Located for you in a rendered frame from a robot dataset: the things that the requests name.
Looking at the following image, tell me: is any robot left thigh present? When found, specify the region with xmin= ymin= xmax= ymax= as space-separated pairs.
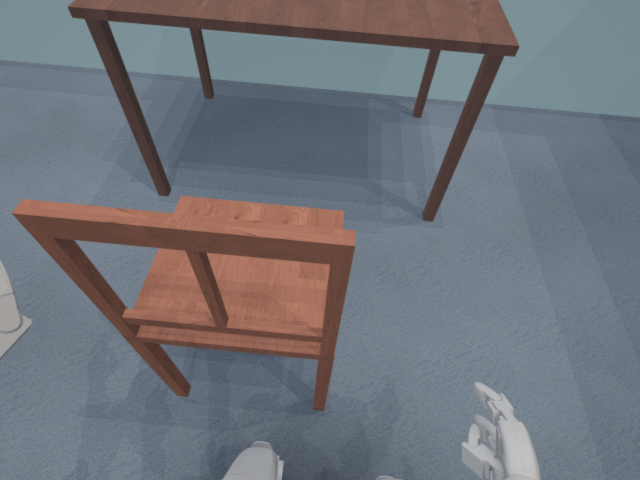
xmin=222 ymin=447 xmax=284 ymax=480

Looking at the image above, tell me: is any chair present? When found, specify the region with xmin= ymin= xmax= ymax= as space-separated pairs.
xmin=12 ymin=196 xmax=356 ymax=411

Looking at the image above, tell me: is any left robot shin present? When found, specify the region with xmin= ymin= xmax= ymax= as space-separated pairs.
xmin=252 ymin=441 xmax=274 ymax=452

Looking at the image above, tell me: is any left robot hand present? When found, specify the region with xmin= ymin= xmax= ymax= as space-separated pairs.
xmin=0 ymin=260 xmax=32 ymax=359

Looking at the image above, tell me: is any table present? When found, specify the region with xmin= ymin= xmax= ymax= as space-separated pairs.
xmin=68 ymin=0 xmax=520 ymax=222

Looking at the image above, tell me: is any right robot hand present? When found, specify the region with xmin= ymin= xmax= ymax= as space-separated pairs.
xmin=462 ymin=382 xmax=541 ymax=480

